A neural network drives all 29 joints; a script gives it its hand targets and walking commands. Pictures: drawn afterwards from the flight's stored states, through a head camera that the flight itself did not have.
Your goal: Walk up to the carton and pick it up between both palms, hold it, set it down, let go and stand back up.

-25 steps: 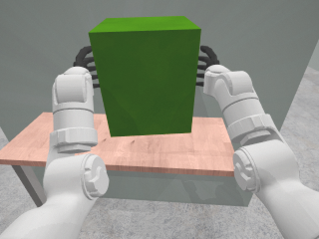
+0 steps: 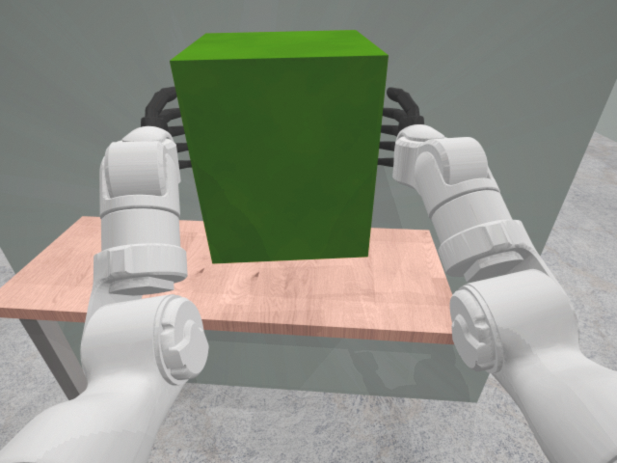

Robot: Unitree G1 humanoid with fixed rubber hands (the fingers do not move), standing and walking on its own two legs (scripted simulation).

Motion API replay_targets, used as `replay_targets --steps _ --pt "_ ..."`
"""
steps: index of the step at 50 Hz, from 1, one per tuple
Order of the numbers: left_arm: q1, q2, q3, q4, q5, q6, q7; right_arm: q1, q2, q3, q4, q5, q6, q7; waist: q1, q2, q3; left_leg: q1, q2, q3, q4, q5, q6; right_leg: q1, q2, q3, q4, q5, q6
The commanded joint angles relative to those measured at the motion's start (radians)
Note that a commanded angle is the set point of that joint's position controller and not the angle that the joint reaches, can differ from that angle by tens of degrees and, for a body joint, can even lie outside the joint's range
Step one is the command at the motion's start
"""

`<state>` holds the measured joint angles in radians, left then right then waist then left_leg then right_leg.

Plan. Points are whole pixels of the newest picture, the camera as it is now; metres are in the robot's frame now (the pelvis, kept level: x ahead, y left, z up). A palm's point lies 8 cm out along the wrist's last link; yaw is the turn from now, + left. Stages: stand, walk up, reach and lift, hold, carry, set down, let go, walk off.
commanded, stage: hold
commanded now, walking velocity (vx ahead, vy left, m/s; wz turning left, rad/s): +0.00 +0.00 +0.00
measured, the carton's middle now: (285, 143) +0.44 +0.01 +0.30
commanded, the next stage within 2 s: none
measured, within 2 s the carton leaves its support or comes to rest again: neither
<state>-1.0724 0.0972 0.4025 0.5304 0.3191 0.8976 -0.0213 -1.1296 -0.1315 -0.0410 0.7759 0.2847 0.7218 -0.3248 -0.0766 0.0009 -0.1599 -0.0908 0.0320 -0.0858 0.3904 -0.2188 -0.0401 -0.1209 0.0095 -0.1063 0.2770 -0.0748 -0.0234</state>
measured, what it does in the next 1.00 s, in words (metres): stands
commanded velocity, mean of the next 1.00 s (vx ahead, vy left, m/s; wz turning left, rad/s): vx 0.00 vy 0.00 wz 0.00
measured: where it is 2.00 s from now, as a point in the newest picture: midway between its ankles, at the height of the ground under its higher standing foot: outside the picture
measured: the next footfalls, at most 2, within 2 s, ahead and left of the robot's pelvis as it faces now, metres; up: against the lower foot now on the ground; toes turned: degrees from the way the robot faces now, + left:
none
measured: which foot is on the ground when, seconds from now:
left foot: down 0.00-1.00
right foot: down 0.00-1.00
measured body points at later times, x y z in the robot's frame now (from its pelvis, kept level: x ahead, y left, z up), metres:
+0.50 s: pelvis +0.00 +0.00 +0.00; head -0.09 +0.02 +0.44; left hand +0.38 +0.16 +0.32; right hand +0.38 -0.14 +0.31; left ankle +0.00 +0.14 -0.75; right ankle +0.06 -0.11 -0.75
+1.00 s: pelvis +0.00 +0.00 +0.00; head -0.10 +0.02 +0.44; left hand +0.38 +0.16 +0.32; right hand +0.38 -0.14 +0.32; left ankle +0.00 +0.14 -0.75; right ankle +0.06 -0.11 -0.75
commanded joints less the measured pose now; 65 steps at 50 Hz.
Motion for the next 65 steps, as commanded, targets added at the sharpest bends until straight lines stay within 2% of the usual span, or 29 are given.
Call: replay_targets --steps 1,4,8,10,13,14,15,17,21,22,25,28,29,30,31,34,37,41,42,44,47,52,54,55,59,60,61,63,65 --pt "-0.772 -0.538 -0.271 -0.108 -0.227 -0.087 -0.212 -0.902 0.569 0.143 -0.348 0.202 -0.082 0.189 0.0 0.055 -0.337 -0.269 -0.086 0.047 -0.114 0.097 -0.01 0.451 0.048 0.101 0.041 0.09 0.046" --pt "-0.771 -0.553 -0.301 -0.154 -0.242 -0.087 -0.213 -0.906 0.583 0.16 -0.395 0.222 -0.088 0.183 -0.012 0.056 -0.383 -0.238 -0.079 0.04 -0.094 0.169 -0.018 0.468 0.057 0.093 0.053 0.157 0.045" --pt "-0.742 -0.518 -0.265 -0.134 -0.232 -0.077 -0.215 -0.912 0.583 0.176 -0.394 0.227 -0.077 0.18 0.007 0.011 -0.36 -0.225 -0.092 0.051 -0.095 0.154 -0.007 0.462 0.048 0.097 0.039 0.138 0.055" --pt "-0.749 -0.53 -0.279 -0.144 -0.23 -0.075 -0.213 -0.894 0.568 0.165 -0.376 0.226 -0.076 0.182 -0.006 0.035 -0.35 -0.235 -0.076 0.041 -0.108 0.141 -0.016 0.459 0.057 0.086 0.043 0.125 0.046" --pt "-0.777 -0.54 -0.293 -0.161 -0.235 -0.077 -0.208 -0.89 0.581 0.164 -0.375 0.22 -0.077 0.187 -0.002 0.048 -0.358 -0.24 -0.078 0.046 -0.111 0.114 -0.012 0.441 0.057 0.092 0.051 0.095 0.045" --pt "-0.761 -0.534 -0.282 -0.148 -0.237 -0.077 -0.209 -0.908 0.602 0.177 -0.393 0.224 -0.08 0.189 0.014 0.021 -0.358 -0.243 -0.083 0.049 -0.107 0.119 -0.003 0.441 0.053 0.091 0.044 0.104 0.05" --pt "-0.787 -0.528 -0.286 -0.176 -0.239 -0.08 -0.206 -0.92 0.602 0.173 -0.391 0.231 -0.082 0.19 0.012 0.022 -0.362 -0.239 -0.083 0.046 -0.104 0.139 -0.003 0.443 0.051 0.094 0.048 0.118 0.05" --pt "-0.734 -0.522 -0.276 -0.121 -0.224 -0.07 -0.212 -0.918 0.589 0.174 -0.408 0.224 -0.08 0.18 0.014 0.018 -0.355 -0.236 -0.087 0.049 -0.102 0.141 -0.002 0.456 0.05 0.094 0.042 0.138 0.057" --pt "-0.777 -0.562 -0.32 -0.188 -0.247 -0.076 -0.207 -0.897 0.581 0.161 -0.393 0.221 -0.076 0.185 -0.02 0.068 -0.364 -0.24 -0.073 0.036 -0.101 0.145 -0.019 0.451 0.061 0.091 0.051 0.129 0.04" --pt "-0.776 -0.57 -0.318 -0.167 -0.243 -0.07 -0.207 -0.896 0.565 0.152 -0.386 0.211 -0.076 0.185 -0.027 0.081 -0.347 -0.226 -0.075 0.038 -0.104 0.138 -0.026 0.437 0.058 0.091 0.049 0.128 0.036" --pt "-0.77 -0.581 -0.326 -0.18 -0.242 -0.07 -0.213 -0.892 0.56 0.147 -0.391 0.207 -0.08 0.189 -0.024 0.097 -0.368 -0.263 -0.069 0.035 -0.114 0.118 -0.025 0.486 0.063 0.088 0.059 0.125 0.036" --pt "-0.749 -0.567 -0.316 -0.166 -0.241 -0.071 -0.214 -0.92 0.571 0.162 -0.42 0.213 -0.084 0.189 -0.021 0.057 -0.391 -0.229 -0.08 0.041 -0.098 0.161 -0.023 0.468 0.056 0.092 0.049 0.148 0.041" --pt "-0.74 -0.554 -0.302 -0.147 -0.235 -0.071 -0.215 -0.916 0.572 0.162 -0.418 0.212 -0.083 0.186 -0.01 0.048 -0.363 -0.237 -0.083 0.046 -0.097 0.157 -0.022 0.471 0.054 0.089 0.045 0.144 0.045" --pt "-0.728 -0.551 -0.293 -0.125 -0.226 -0.068 -0.217 -0.901 0.56 0.156 -0.39 0.205 -0.079 0.183 -0.023 0.048 -0.331 -0.231 -0.082 0.043 -0.1 0.146 -0.022 0.45 0.051 0.091 0.042 0.146 0.046" --pt "-0.742 -0.541 -0.287 -0.139 -0.233 -0.072 -0.219 -0.902 0.563 0.153 -0.383 0.205 -0.078 0.183 -0.013 0.035 -0.333 -0.237 -0.086 0.047 -0.103 0.133 -0.018 0.451 0.05 0.091 0.04 0.127 0.046" --pt "-0.734 -0.554 -0.297 -0.162 -0.235 -0.072 -0.219 -0.9 0.574 0.174 -0.429 0.216 -0.081 0.18 -0.011 0.038 -0.375 -0.232 -0.085 0.045 -0.1 0.158 -0.019 0.471 0.053 0.092 0.044 0.145 0.046" --pt "-0.763 -0.538 -0.275 -0.124 -0.221 -0.069 -0.216 -0.896 0.569 0.143 -0.353 0.205 -0.071 0.187 -0.004 0.061 -0.303 -0.257 -0.075 0.042 -0.119 0.098 -0.016 0.439 0.056 0.085 0.038 0.083 0.042" --pt "-0.776 -0.541 -0.28 -0.15 -0.228 -0.075 -0.213 -0.914 0.586 0.161 -0.371 0.216 -0.08 0.194 0.012 0.044 -0.365 -0.253 -0.077 0.044 -0.118 0.103 -0.009 0.453 0.058 0.089 0.048 0.093 0.047" --pt "-0.781 -0.544 -0.287 -0.135 -0.227 -0.073 -0.212 -0.915 0.581 0.15 -0.368 0.212 -0.082 0.194 0.001 0.065 -0.359 -0.254 -0.08 0.048 -0.114 0.1 -0.014 0.454 0.057 0.093 0.046 0.088 0.045" --pt "-0.792 -0.539 -0.29 -0.166 -0.24 -0.083 -0.208 -0.907 0.596 0.159 -0.379 0.22 -0.083 0.194 0.001 0.047 -0.38 -0.231 -0.081 0.049 -0.098 0.151 -0.016 0.45 0.057 0.088 0.051 0.14 0.047" --pt "-0.749 -0.537 -0.269 -0.118 -0.224 -0.074 -0.21 -0.879 0.561 0.141 -0.341 0.205 -0.076 0.191 -0.003 0.042 -0.335 -0.248 -0.075 0.043 -0.116 0.112 -0.015 0.459 0.062 0.083 0.043 0.107 0.045" --pt "-0.767 -0.552 -0.301 -0.148 -0.235 -0.07 -0.219 -0.893 0.571 0.139 -0.369 0.205 -0.082 0.185 -0.028 0.068 -0.346 -0.243 -0.079 0.046 -0.104 0.126 -0.023 0.459 0.053 0.091 0.043 0.116 0.041" --pt "-0.744 -0.544 -0.284 -0.118 -0.231 -0.071 -0.22 -0.909 0.566 0.144 -0.384 0.202 -0.082 0.183 -0.014 0.052 -0.351 -0.239 -0.088 0.053 -0.101 0.13 -0.019 0.451 0.047 0.099 0.038 0.124 0.045" --pt "-0.766 -0.536 -0.287 -0.146 -0.235 -0.076 -0.22 -0.905 0.576 0.149 -0.387 0.207 -0.082 0.182 -0.019 0.038 -0.366 -0.242 -0.085 0.049 -0.103 0.128 -0.019 0.469 0.051 0.092 0.039 0.125 0.049" --pt "-0.783 -0.552 -0.299 -0.149 -0.244 -0.083 -0.215 -0.89 0.57 0.141 -0.365 0.206 -0.076 0.188 -0.021 0.074 -0.35 -0.266 -0.077 0.041 -0.112 0.125 -0.023 0.464 0.058 0.089 0.049 0.116 0.043" --pt "-0.788 -0.546 -0.294 -0.161 -0.242 -0.084 -0.212 -0.904 0.583 0.158 -0.366 0.212 -0.077 0.19 -0.009 0.058 -0.361 -0.25 -0.079 0.041 -0.108 0.137 -0.022 0.459 0.057 0.087 0.052 0.128 0.044" --pt "-0.771 -0.549 -0.298 -0.137 -0.242 -0.079 -0.211 -0.909 0.566 0.149 -0.378 0.217 -0.08 0.189 -0.017 0.071 -0.354 -0.243 -0.077 0.037 -0.103 0.145 -0.025 0.452 0.056 0.088 0.049 0.134 0.042" --pt "-0.761 -0.535 -0.29 -0.156 -0.238 -0.082 -0.212 -0.913 0.598 0.184 -0.42 0.225 -0.083 0.185 0.003 0.033 -0.388 -0.242 -0.089 0.049 -0.094 0.16 -0.015 0.475 0.051 0.093 0.046 0.148 0.053" --pt "-0.758 -0.532 -0.274 -0.144 -0.229 -0.077 -0.212 -0.926 0.588 0.179 -0.407 0.223 -0.078 0.181 0.005 0.029 -0.368 -0.237 -0.091 0.051 -0.098 0.145 -0.013 0.46 0.046 0.094 0.042 0.136 0.053"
